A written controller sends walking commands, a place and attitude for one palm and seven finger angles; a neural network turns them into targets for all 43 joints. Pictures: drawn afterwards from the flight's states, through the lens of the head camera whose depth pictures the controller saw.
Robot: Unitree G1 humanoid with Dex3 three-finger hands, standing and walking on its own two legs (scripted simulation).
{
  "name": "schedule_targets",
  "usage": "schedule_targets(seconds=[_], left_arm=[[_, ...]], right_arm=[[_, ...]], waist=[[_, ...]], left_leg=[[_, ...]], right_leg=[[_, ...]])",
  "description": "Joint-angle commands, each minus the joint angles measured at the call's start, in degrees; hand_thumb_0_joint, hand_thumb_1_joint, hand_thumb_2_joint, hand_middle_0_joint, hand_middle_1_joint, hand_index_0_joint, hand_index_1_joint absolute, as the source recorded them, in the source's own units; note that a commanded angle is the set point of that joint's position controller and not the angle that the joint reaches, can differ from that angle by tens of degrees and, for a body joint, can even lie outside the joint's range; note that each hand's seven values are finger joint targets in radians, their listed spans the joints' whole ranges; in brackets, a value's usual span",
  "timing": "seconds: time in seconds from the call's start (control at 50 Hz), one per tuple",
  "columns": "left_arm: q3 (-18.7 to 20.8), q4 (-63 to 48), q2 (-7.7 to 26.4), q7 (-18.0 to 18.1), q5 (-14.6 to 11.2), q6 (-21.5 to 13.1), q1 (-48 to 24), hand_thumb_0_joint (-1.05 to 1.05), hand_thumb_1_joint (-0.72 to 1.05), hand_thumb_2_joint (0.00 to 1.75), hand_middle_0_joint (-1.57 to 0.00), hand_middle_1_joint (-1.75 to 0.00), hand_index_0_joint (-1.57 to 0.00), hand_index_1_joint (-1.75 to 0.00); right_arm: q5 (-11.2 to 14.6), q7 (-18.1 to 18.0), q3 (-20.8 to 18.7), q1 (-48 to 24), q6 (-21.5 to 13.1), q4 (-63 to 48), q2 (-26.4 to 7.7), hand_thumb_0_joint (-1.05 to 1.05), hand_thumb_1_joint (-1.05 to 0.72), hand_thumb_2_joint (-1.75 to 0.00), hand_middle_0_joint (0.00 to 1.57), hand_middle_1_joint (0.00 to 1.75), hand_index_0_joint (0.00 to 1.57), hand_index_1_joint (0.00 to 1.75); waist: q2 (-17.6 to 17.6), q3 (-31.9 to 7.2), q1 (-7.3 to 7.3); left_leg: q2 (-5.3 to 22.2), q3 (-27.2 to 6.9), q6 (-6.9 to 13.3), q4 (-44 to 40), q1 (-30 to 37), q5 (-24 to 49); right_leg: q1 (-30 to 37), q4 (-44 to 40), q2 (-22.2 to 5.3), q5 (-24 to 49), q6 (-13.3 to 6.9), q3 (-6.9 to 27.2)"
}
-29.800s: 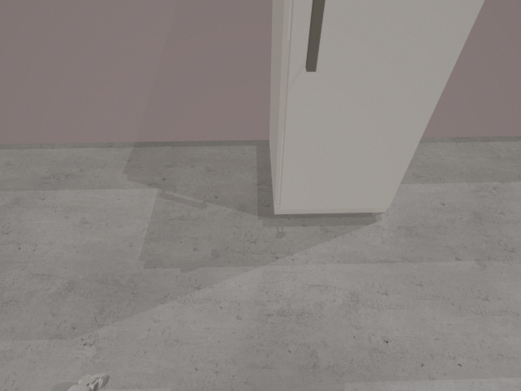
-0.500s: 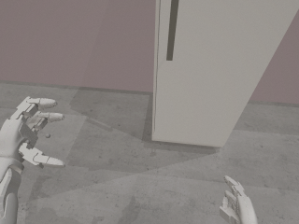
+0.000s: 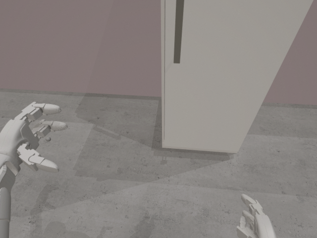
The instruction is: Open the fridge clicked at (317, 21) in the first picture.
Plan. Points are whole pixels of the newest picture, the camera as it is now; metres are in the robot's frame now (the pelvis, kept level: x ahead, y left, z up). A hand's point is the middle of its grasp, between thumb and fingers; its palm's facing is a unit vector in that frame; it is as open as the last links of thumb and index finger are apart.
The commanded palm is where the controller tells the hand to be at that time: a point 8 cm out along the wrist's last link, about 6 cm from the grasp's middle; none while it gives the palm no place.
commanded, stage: raise the hand to about handle height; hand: left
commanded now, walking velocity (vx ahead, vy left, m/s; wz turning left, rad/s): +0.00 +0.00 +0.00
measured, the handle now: (180, 3) +0.83 -0.01 +0.26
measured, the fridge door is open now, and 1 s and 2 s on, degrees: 0 0 0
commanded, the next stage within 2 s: move the hooked fingers beside the handle in 0.26 s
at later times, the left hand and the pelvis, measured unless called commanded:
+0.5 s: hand (58, 124) +0.30 +0.24 +0.17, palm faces +0.07 -1.00 -0.05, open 14.0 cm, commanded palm +0.29 +0.28 +0.17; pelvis +0.01 -0.03 +0.00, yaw +0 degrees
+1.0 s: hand (113, 85) +0.47 +0.17 +0.16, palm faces +0.00 -1.00 -0.03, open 14.0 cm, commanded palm +0.45 +0.22 +0.16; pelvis +0.02 -0.02 +0.00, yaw -2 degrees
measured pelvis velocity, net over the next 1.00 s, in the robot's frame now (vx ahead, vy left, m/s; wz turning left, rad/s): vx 0.02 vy -0.02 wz -0.03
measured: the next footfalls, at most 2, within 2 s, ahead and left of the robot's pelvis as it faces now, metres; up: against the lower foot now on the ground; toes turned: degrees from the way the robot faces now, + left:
none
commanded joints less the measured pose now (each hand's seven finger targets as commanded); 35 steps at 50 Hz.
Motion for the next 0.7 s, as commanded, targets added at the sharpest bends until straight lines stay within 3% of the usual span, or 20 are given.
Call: schedule_targets(seconds=[0.0, 0.06, 0.14, 0.18, 0.22, 0.34, 0.4, 0.42, 0.48, 0.5, 0.54, 0.58, 0.6, 0.64, 0.68], left_arm=[[11.49, -23.04, 19.71, 3.24, -2.06, -11.03, -16.86, 0.00, -0.50, 0.30, -0.30, -1.20, -0.30, -1.20], [10.38, -17.91, 17.01, 3.91, -1.84, -11.61, -15.75, 0.00, -0.50, 0.30, -0.30, -1.20, -0.30, -1.20], [5.53, -7.03, 13.37, 2.11, -0.89, -5.56, -13.99, 0.00, -0.50, 0.30, -0.30, -1.20, -0.30, -1.20], [3.20, -5.34, 11.74, 0.67, -1.04, -3.41, -13.61, 0.00, -0.50, 0.30, -0.30, -1.20, -0.30, -1.20], [3.23, -8.23, 13.02, -0.37, -1.15, -3.31, -15.13, 0.00, -0.50, 0.30, -0.30, -1.20, -0.30, -1.20], [10.90, -15.79, 18.51, 0.80, -3.19, -10.83, -15.84, 0.00, -0.50, 0.30, -0.30, -1.20, -0.30, -1.20], [7.52, -9.92, 15.70, 2.10, -2.41, -11.11, -23.22, 0.00, -0.50, 0.30, -0.30, -1.20, -0.30, -1.20], [6.36, -5.93, 15.22, 2.32, -1.89, -10.29, -24.59, 0.00, -0.50, 0.30, -0.30, -1.20, -0.30, -1.20], [0.35, 1.09, 12.36, 2.28, 0.16, -7.42, -30.25, 0.00, -0.50, 0.30, -0.30, -1.20, -0.30, -1.20], [-2.47, 1.73, 10.80, 2.12, 0.64, -6.74, -32.63, 0.00, -0.50, 0.30, -0.30, -1.20, -0.30, -1.20], [-5.87, 1.20, 9.86, 2.19, 1.78, -6.39, -39.12, 0.00, -0.50, 0.30, -0.30, -1.20, -0.30, -1.20], [-4.91, 0.30, 11.16, 3.13, 1.95, -7.75, -43.37, 0.00, -0.50, 0.30, -0.30, -1.20, -0.30, -1.20], [-1.88, 0.28, 13.70, 3.92, 2.03, -8.58, -43.09, 0.00, -0.50, 0.30, -0.30, -1.20, -0.30, -1.20], [-1.48, 1.00, 13.56, 5.48, 2.06, -10.32, -46.81, 0.00, -0.50, 0.30, -0.30, -1.20, -0.30, -1.20], [0.86, 6.18, 15.19, 7.52, 2.26, -11.26, -46.97, 0.00, -0.50, 0.30, -0.30, -1.20, -0.30, -1.20]], right_arm=[[-1.18, -0.33, -2.64, -7.76, -4.94, -9.63, -5.61, 0.00, -0.90, -0.90, 0.20, 0.30, 0.20, 0.30], [-0.88, -0.57, -2.92, -7.23, -5.34, -7.87, -5.58, 0.00, -0.90, -0.90, 0.20, 0.30, 0.20, 0.30], [0.06, -1.10, -3.37, -6.75, -4.63, -7.22, -6.51, 0.00, -0.90, -0.90, 0.20, 0.30, 0.20, 0.30], [0.38, -1.15, -3.51, -6.89, -4.32, -7.76, -6.72, 0.00, -0.90, -0.90, 0.20, 0.30, 0.20, 0.30], [0.47, -1.07, -3.74, -7.14, -4.11, -8.53, -7.05, 0.00, -0.90, -0.90, 0.20, 0.30, 0.20, 0.30], [-0.45, -0.86, -3.63, -7.90, -5.04, -8.63, -5.91, 0.00, -0.90, -0.90, 0.20, 0.30, 0.20, 0.30], [-0.19, -1.12, -3.46, -7.16, -5.00, -6.39, -5.73, 0.00, -0.90, -0.90, 0.20, 0.30, 0.20, 0.30], [-0.05, -1.30, -3.48, -6.67, -4.80, -5.54, -6.05, 0.00, -0.90, -0.90, 0.20, 0.30, 0.20, 0.30], [0.52, -1.86, -3.73, -5.94, -4.03, -4.78, -6.64, 0.00, -0.90, -0.90, 0.20, 0.30, 0.20, 0.30], [0.68, -1.87, -3.68, -5.86, -3.83, -5.08, -6.72, 0.00, -0.90, -0.90, 0.20, 0.30, 0.20, 0.30], [0.76, -2.09, -3.77, -5.79, -3.35, -5.34, -6.88, 0.00, -0.90, -0.90, 0.20, 0.30, 0.20, 0.30], [0.33, -1.99, -3.98, -5.22, -3.17, -5.07, -6.86, 0.00, -0.90, -0.90, 0.20, 0.30, 0.20, 0.30], [0.16, -1.82, -4.14, -4.81, -3.03, -5.23, -7.06, 0.00, -0.90, -0.90, 0.20, 0.30, 0.20, 0.30], [-0.12, -1.56, -4.00, -4.47, -2.75, -4.70, -6.70, 0.00, -0.90, -0.90, 0.20, 0.30, 0.20, 0.30], [-0.43, -1.14, -3.97, -3.20, -2.24, -3.57, -6.83, 0.00, -0.90, -0.90, 0.20, 0.30, 0.20, 0.30]], waist=[[5.38, -15.86, 1.55], [5.92, -11.35, 0.95], [3.84, -4.31, 0.20], [0.97, -4.67, 0.06], [-1.05, -8.64, -0.10], [-0.71, -15.54, 1.16], [1.04, -10.02, -0.62], [0.69, -7.01, -1.15], [0.51, -3.84, -2.48], [-0.30, -4.90, -3.10], [1.85, -7.94, -3.83], [-0.33, -12.74, -3.88], [-0.60, -15.90, -3.03], [-1.29, -18.90, -2.98], [-3.24, -18.11, -2.40]], left_leg=[[0.23, -6.07, -0.17, -4.78, 14.99, 7.21], [0.26, -5.50, -0.22, -5.07, 13.88, 6.20], [-0.07, -5.07, -0.07, -5.35, 9.53, 1.48], [-0.40, -4.75, 0.28, -4.23, 8.91, 2.21], [-0.57, -4.44, 0.67, -2.94, 10.39, 4.65], [-0.72, -3.83, 0.83, -1.07, 13.14, 10.24], [-0.73, -3.63, 0.54, -1.37, 11.71, 7.40], [-0.65, -3.87, 0.49, -1.74, 10.26, 5.39], [-0.68, -3.83, 0.61, -1.47, 8.65, 2.36], [-0.71, -3.88, 0.77, -1.47, 8.95, 2.11], [-0.77, -4.02, 0.94, -1.02, 10.61, 3.06], [-0.67, -4.29, 1.07, -0.21, 11.90, 5.53], [-0.78, -4.36, 1.06, 0.10, 12.50, 7.34], [-0.92, -4.20, 1.00, 0.13, 13.25, 8.93], [-0.76, -4.23, 0.84, -0.08, 11.14, 9.03]], right_leg=[[-3.29, -4.55, 2.74, 8.85, -1.52, 1.60], [-4.50, -5.16, 2.54, 9.16, -1.26, 1.56], [-7.51, -6.73, 1.90, 6.32, -0.75, 2.40], [-6.95, -7.06, 1.65, 7.16, -0.49, 3.24], [-6.20, -5.96, 1.53, 10.03, -0.04, 3.29], [-2.21, -4.00, 1.30, 17.79, 0.23, 4.15], [-5.84, -4.72, 1.39, 14.99, 0.30, 4.24], [-7.61, -5.30, 1.28, 12.52, 0.32, 4.38], [-10.31, -6.22, 0.74, 8.52, 0.48, 5.47], [-10.52, -6.23, 0.55, 8.36, 0.64, 5.50], [-10.52, -5.58, 0.53, 9.22, 0.30, 5.26], [-8.29, -4.92, 0.61, 11.67, 0.11, 5.15], [-6.73, -4.25, 0.67, 13.85, 0.06, 5.28], [-5.10, -3.42, 0.75, 16.06, 0.02, 4.99], [-4.30, -3.20, 0.88, 16.20, 0.03, 4.73]])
